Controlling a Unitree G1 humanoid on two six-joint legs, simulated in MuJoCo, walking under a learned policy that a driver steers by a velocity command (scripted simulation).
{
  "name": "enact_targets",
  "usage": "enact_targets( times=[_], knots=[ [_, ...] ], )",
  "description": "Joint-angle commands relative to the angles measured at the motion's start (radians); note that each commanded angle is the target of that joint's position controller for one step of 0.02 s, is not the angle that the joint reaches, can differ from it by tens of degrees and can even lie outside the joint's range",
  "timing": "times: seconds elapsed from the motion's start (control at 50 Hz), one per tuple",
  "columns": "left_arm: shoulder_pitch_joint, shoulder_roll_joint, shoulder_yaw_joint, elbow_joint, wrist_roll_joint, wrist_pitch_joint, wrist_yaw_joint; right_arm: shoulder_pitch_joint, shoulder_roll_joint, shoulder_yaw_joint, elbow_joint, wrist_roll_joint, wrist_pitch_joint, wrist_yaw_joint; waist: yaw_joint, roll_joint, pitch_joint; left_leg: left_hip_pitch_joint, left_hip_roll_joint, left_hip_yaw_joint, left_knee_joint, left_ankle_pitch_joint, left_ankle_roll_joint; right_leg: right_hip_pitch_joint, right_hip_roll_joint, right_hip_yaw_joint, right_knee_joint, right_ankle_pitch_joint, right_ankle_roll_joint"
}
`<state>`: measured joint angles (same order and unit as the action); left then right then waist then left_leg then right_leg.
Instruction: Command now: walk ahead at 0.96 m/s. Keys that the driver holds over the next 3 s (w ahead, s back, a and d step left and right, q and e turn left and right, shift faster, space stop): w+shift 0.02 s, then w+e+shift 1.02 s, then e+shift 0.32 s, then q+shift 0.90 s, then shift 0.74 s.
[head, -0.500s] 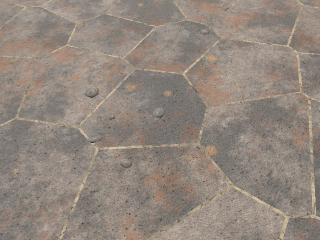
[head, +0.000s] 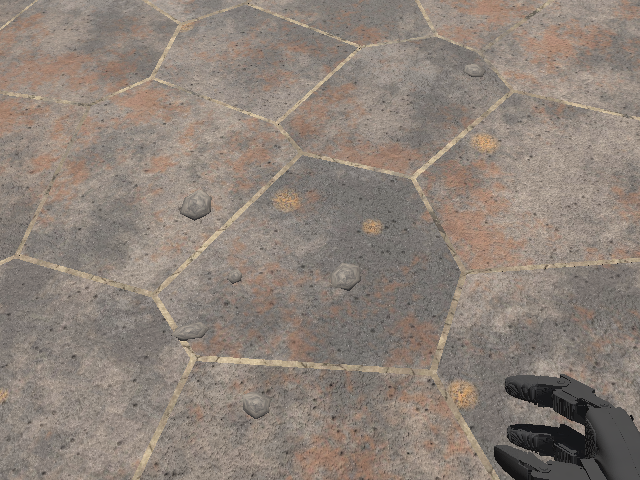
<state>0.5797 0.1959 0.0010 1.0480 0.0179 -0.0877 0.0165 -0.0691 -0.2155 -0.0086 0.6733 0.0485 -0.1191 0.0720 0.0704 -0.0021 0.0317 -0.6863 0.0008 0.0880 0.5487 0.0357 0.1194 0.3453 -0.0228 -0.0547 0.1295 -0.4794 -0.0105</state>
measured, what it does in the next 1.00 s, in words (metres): walks ahead, turning right: left foot, then right foot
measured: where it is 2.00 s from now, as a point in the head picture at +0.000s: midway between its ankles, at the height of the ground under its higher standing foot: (535, 202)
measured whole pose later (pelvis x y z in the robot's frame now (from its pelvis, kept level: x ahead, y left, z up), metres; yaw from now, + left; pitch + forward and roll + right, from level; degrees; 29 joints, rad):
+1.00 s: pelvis +0.89 -0.17 +0.01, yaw -46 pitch +2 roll +4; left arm 0.36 0.30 0.08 0.74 -0.05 -0.04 0.01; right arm 0.03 -0.27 -0.05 0.56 0.01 -0.15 0.01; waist 0.07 -0.04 0.03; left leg -0.52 -0.05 -0.04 0.62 -0.14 -0.04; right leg -0.16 0.12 0.28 1.07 -0.52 -0.10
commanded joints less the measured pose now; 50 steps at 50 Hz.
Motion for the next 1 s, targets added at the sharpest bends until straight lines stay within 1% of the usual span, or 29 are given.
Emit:
enact_targets(
  times=[0.02, 0.04, 0.06, 0.08, 0.12, 0.14, 0.18, 0.2, 0.26, 0.38, 0.42, 0.46, 0.48, 0.5, 0.52, 0.54, 0.56, 0.58, 0.6, 0.62, 0.68, 0.74, 0.8, 0.88, 0.92, 0.94, 0.96, 0.98, 1.0],
  knots=[
    [-0.101, 0.229, 0.045, -0.079, 0.027, 0.021, 0.009, 0.479, -0.244, -0.098, 0.056, 0.011, 0.020, -0.033, -0.368, -0.217, -0.247, 0.780, 0.008, -0.069, 0.076, -0.144, 0.081, -0.387, -0.212, 0.012, 0.755, 1.421, -0.090],
    [0.057, 0.006, -0.004, -0.115, 0.017, -0.005, -0.018, 0.597, -0.332, -0.116, 0.095, -0.041, 0.014, -0.038, -0.228, 0.148, -0.452, 1.258, 0.315, -0.644, 0.031, -0.608, 0.242, -0.894, -0.004, 0.095, 1.227, 0.524, -0.053],
    [0.050, 0.035, -0.006, -0.096, -0.051, -0.057, -0.030, 0.635, -0.251, -0.102, 0.124, -0.050, 0.004, -0.036, -0.251, 0.233, -0.596, 1.306, 0.391, -0.996, -0.219, -0.902, 0.246, -1.004, 0.059, 0.277, 1.360, 0.050, -0.091],
    [-0.139, 0.151, 0.031, -0.164, -0.107, -0.069, -0.025, 0.565, -0.174, -0.084, 0.139, -0.053, -0.001, -0.042, -0.253, 0.214, -0.345, 1.140, 0.350, -0.841, -0.285, -0.810, 0.156, -1.107, -0.001, 0.235, 1.391, 0.085, -0.114],
    [-0.261, 0.127, 0.032, -0.205, -0.092, -0.063, -0.014, 0.407, -0.117, -0.068, 0.148, -0.064, -0.018, -0.033, -0.157, -0.024, -0.125, 0.750, 0.306, -0.542, -0.319, -0.490, 0.093, -1.060, -0.093, 0.206, 1.298, 0.194, -0.109],
    [-0.219, 0.113, 0.040, -0.196, -0.082, -0.037, -0.013, 0.350, -0.079, -0.058, 0.156, -0.077, -0.027, -0.029, -0.091, -0.006, -0.078, 0.603, 0.272, -0.424, -0.338, -0.421, 0.070, -0.983, -0.138, 0.214, 1.258, 0.245, -0.104],
    [-0.155, 0.059, 0.040, -0.184, -0.082, 0.015, -0.015, 0.286, -0.057, -0.055, 0.181, -0.059, -0.025, -0.022, -0.031, 0.067, -0.010, 0.443, 0.244, -0.260, -0.394, -0.358, 0.048, -0.928, -0.179, 0.204, 1.222, 0.234, -0.087],
    [-0.172, 0.052, 0.040, -0.194, -0.081, 0.034, -0.013, 0.270, -0.062, -0.056, 0.190, -0.050, -0.026, -0.021, -0.020, 0.080, 0.036, 0.390, 0.236, -0.186, -0.420, -0.311, 0.032, -0.954, -0.188, 0.193, 1.212, 0.242, -0.079],
    [-0.292, 0.078, 0.047, -0.251, -0.059, 0.051, -0.006, 0.265, -0.091, -0.060, 0.195, -0.064, -0.034, -0.035, -0.024, 0.063, 0.123, 0.327, 0.173, 0.004, -0.464, -0.160, 0.003, -1.037, -0.173, 0.169, 1.080, 0.432, -0.060],
    [-0.516, 0.088, 0.043, -0.344, -0.050, 0.010, -0.063, 0.404, -0.173, -0.065, 0.200, -0.065, -0.025, -0.086, -0.105, -0.035, 0.156, 0.617, 0.191, 0.159, -0.455, 0.102, -0.051, -1.121, -0.103, 0.016, 0.687, 0.726, -0.092],
    [-0.545, 0.113, 0.054, -0.379, -0.055, 0.001, -0.091, 0.406, -0.219, -0.071, 0.184, -0.066, -0.006, -0.100, -0.088, 0.004, 0.119, 0.723, 0.201, 0.197, -0.367, 0.492, -0.088, -1.033, -0.034, -0.082, 0.590, 0.692, -0.118],
    [-0.429, 0.173, 0.084, -0.380, -0.073, 0.010, -0.099, 0.393, -0.283, -0.088, 0.161, -0.068, 0.028, -0.119, -0.002, 0.097, 0.012, 0.806, 0.228, 0.203, -0.152, 0.998, -0.092, -0.865, 0.060, -0.160, 0.628, 0.541, -0.138],
    [-0.266, 0.228, 0.110, -0.355, -0.077, 0.027, -0.095, 0.341, -0.313, -0.097, 0.140, -0.063, 0.043, -0.120, 0.097, 0.146, -0.068, 0.778, 0.251, 0.191, 0.045, 1.155, -0.075, -0.688, 0.083, -0.152, 0.673, 0.439, -0.167],
    [-0.018, 0.317, 0.152, -0.295, -0.069, 0.048, -0.081, 0.272, -0.312, -0.098, 0.109, -0.053, 0.044, -0.108, 0.214, 0.139, -0.177, 0.649, 0.241, 0.154, 0.332, 1.087, -0.053, -0.377, 0.090, -0.086, 0.655, 0.391, -0.206],
    [0.098, 0.334, 0.164, -0.251, -0.076, 0.070, -0.054, 0.215, -0.230, -0.079, 0.101, -0.039, 0.025, -0.085, 0.257, -0.020, -0.140, 0.427, 0.091, 0.156, 0.774, 0.379, -0.086, -0.211, 0.049, 0.042, 0.553, 0.364, -0.239],
    [-0.009, 0.324, 0.141, -0.271, -0.038, 0.061, -0.060, 0.349, 0.000, -0.019, 0.040, -0.043, -0.027, -0.057, 0.017, -0.427, -0.126, -0.010, -0.095, -0.018, 1.147, -0.617, -0.112, -0.041, -0.070, 0.480, 0.485, 0.258, -0.387],
    [-0.056, 0.241, 0.112, -0.318, -0.008, 0.030, -0.066, 0.331, -0.043, -0.007, -0.035, -0.011, -0.076, -0.041, 0.006, -0.342, -0.288, -0.174, -0.099, -0.230, 1.182, -0.573, -0.048, 0.030, -0.211, 0.923, 0.199, -0.160, -0.473],
    [-0.041, 0.192, 0.107, -0.323, -0.009, 0.007, -0.070, 0.197, -0.141, -0.028, -0.058, 0.004, -0.095, -0.040, 0.043, -0.136, -0.191, -0.184, -0.047, -0.245, 1.082, -0.474, -0.003, -0.067, -0.209, 0.944, 0.084, -0.217, -0.394],
    [-0.099, 0.191, 0.103, -0.330, -0.013, -0.010, -0.079, 0.176, -0.140, -0.032, -0.073, -0.001, -0.095, -0.048, -0.027, 0.064, -0.107, -0.156, -0.010, -0.241, 0.968, -0.396, 0.002, -0.228, -0.199, 0.901, 0.070, -0.195, -0.360],
    [-0.177, 0.195, 0.102, -0.352, -0.020, -0.023, -0.083, 0.197, -0.129, -0.030, -0.062, -0.027, -0.083, -0.057, -0.081, 0.137, -0.066, -0.079, 0.026, -0.255, 0.885, -0.360, -0.018, -0.386, -0.171, 0.837, 0.091, -0.112, -0.354],
    [-0.280, 0.185, 0.094, -0.386, -0.034, -0.021, -0.049, 0.244, -0.153, -0.049, -0.053, -0.052, -0.033, -0.071, -0.145, 0.101, 0.009, 0.056, 0.086, -0.241, 0.677, -0.328, -0.107, -0.639, -0.045, 0.589, 0.073, 0.112, -0.331],
    [-0.230, 0.166, 0.087, -0.377, -0.050, -0.012, -0.009, 0.045, -0.108, -0.035, -0.133, -0.077, -0.022, -0.086, -0.066, 0.047, 0.071, 0.122, 0.060, -0.163, 0.351, -0.125, -0.170, -0.764, 0.040, 0.429, 0.084, 0.325, -0.302],
    [-0.193, 0.187, 0.098, -0.360, -0.055, 0.008, -0.002, -0.064, -0.066, -0.032, -0.187, -0.055, -0.025, -0.079, 0.010, -0.046, 0.042, 0.269, -0.017, -0.118, 0.068, 0.064, -0.189, -0.799, 0.080, 0.400, 0.124, 0.310, -0.233],
    [-0.171, 0.177, 0.107, -0.336, -0.072, 0.015, 0.006, -0.069, -0.155, -0.077, -0.211, -0.005, -0.041, -0.072, 0.012, -0.119, 0.008, 0.303, -0.026, -0.196, -0.089, 0.027, -0.186, -0.578, 0.026, 0.525, 0.249, 0.287, -0.196],
    [-0.210, 0.187, 0.115, -0.347, -0.057, 0.024, 0.006, 0.093, -0.220, -0.115, -0.182, 0.002, -0.056, -0.074, -0.092, -0.137, -0.089, 0.452, -0.029, -0.171, -0.093, -0.050, -0.142, -0.481, 0.022, 0.521, 0.441, 0.576, -0.158],
    [-0.265, 0.175, 0.104, -0.376, -0.030, 0.026, -0.007, 0.313, -0.246, -0.129, -0.146, 0.002, -0.052, -0.080, -0.212, -0.145, -0.244, 0.719, 0.042, -0.198, -0.013, -0.109, -0.103, -0.550, 0.042, 0.469, 0.686, 0.653, -0.121],
    [-0.258, 0.064, 0.064, -0.414, 0.008, 0.022, -0.020, 0.548, -0.298, -0.131, -0.110, -0.009, -0.035, -0.091, -0.266, 0.026, -0.425, 1.073, 0.217, -0.414, 0.046, -0.351, -0.074, -0.772, 0.093, 0.379, 1.049, 0.253, -0.104],
    [-0.069, 0.025, 0.040, -0.466, -0.095, 0.010, -0.023, 0.530, -0.357, -0.136, -0.082, -0.058, -0.041, -0.062, -0.114, 0.616, -0.535, 1.263, 0.468, -1.112, -0.239, -0.828, 0.116, -1.126, 0.140, 0.308, 1.329, -0.086, -0.072],
    [-0.130, 0.129, 0.048, -0.419, -0.113, 0.025, -0.006, 0.444, -0.217, -0.114, -0.127, -0.061, -0.029, -0.061, -0.162, 0.409, -0.365, 1.157, 0.417, -1.064, -0.288, -1.023, 0.082, -1.232, 0.030, 0.267, 1.404, 0.027, -0.063]
  ],
)
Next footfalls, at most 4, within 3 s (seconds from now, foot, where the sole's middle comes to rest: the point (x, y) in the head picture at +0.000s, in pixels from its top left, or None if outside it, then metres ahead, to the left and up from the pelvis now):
0.02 left None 0.25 0.11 -0.73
0.50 right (429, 373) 0.66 -0.14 -0.73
0.94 left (438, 215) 1.10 -0.18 -0.73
1.38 right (590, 223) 1.10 -0.56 -0.73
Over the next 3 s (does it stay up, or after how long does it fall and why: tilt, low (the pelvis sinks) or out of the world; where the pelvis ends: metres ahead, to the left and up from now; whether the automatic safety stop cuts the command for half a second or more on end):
stays up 1.23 -0.44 0.04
